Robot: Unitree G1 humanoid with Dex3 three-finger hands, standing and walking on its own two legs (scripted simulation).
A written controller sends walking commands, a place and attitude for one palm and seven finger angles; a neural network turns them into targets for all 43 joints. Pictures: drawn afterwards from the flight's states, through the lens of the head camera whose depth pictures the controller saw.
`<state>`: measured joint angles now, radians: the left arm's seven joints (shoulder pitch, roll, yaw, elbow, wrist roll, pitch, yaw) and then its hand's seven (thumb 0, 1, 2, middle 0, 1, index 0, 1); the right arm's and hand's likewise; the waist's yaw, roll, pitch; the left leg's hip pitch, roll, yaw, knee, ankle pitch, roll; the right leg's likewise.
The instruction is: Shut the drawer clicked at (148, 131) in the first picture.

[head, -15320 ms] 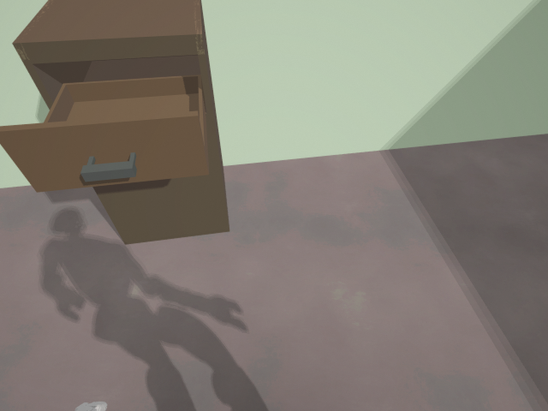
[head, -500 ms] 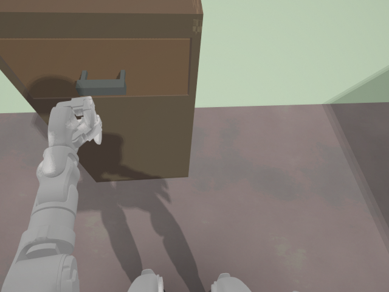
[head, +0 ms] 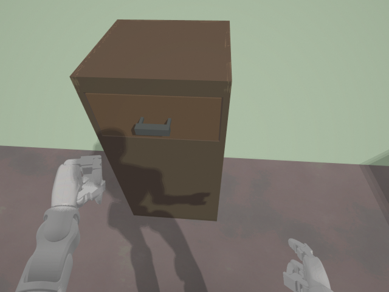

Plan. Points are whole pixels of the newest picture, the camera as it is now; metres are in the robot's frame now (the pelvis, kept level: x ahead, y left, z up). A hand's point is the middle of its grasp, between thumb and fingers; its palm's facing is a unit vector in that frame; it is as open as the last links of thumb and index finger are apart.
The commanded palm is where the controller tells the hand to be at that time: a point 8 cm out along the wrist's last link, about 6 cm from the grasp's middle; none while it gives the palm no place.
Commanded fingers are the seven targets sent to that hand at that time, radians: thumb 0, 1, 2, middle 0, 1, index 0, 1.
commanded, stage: draw the hand back to the body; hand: left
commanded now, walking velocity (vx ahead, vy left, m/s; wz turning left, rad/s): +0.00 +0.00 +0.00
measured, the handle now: (154, 125) +0.60 +0.18 -0.03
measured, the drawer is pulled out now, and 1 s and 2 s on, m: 0.00 0.00 0.00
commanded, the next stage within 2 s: step back with the hand held close in 0.62 s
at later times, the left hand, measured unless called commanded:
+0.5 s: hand (40, 220) +0.18 +0.23 +0.17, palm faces +0.38 -0.83 -0.41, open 3.2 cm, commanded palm +0.13 +0.27 +0.18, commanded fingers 0.00 0.90 0.90 -1.40 -1.60 -1.40 -1.60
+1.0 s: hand (42, 218) +0.19 +0.24 +0.16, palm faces +0.27 -0.83 -0.48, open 3.2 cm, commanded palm +0.13 +0.29 +0.18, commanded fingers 0.00 0.90 0.90 -1.40 -1.60 -1.40 -1.60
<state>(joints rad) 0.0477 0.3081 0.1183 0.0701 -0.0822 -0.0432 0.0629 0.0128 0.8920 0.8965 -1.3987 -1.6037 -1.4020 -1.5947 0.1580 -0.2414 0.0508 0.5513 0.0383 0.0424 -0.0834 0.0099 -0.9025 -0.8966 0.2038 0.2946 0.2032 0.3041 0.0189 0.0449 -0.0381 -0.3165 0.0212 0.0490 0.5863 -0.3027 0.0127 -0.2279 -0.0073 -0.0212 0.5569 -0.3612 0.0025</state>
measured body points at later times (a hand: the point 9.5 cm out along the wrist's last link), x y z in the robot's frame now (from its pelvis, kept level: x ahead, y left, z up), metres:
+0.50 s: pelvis +0.00 -0.01 +0.01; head -0.02 -0.04 +0.46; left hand +0.15 +0.27 +0.20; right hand +0.19 -0.23 -0.07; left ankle +0.00 +0.11 -0.73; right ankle -0.04 -0.12 -0.73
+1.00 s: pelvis -0.01 +0.01 +0.01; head +0.00 -0.01 +0.46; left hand +0.17 +0.28 +0.19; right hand +0.17 -0.24 -0.07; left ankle +0.00 +0.11 -0.73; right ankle -0.04 -0.12 -0.73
